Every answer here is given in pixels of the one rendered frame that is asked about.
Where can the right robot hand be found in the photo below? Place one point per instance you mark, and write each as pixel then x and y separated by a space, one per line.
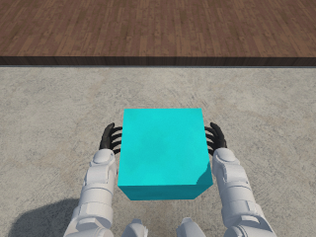
pixel 218 140

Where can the carton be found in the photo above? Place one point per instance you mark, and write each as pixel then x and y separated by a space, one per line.
pixel 163 154

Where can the robot right shin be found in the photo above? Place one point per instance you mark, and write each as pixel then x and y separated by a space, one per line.
pixel 186 219

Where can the left robot upper arm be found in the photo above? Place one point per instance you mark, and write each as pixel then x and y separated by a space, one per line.
pixel 100 231

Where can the left robot forearm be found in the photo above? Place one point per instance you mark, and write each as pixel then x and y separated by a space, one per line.
pixel 95 203

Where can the left robot hand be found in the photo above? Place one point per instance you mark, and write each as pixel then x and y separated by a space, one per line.
pixel 108 138

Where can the right robot forearm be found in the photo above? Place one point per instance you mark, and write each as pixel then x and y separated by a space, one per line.
pixel 238 203

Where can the robot left thigh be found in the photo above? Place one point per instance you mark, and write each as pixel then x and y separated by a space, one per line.
pixel 135 230

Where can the right robot upper arm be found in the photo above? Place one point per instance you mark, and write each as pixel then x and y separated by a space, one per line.
pixel 238 230

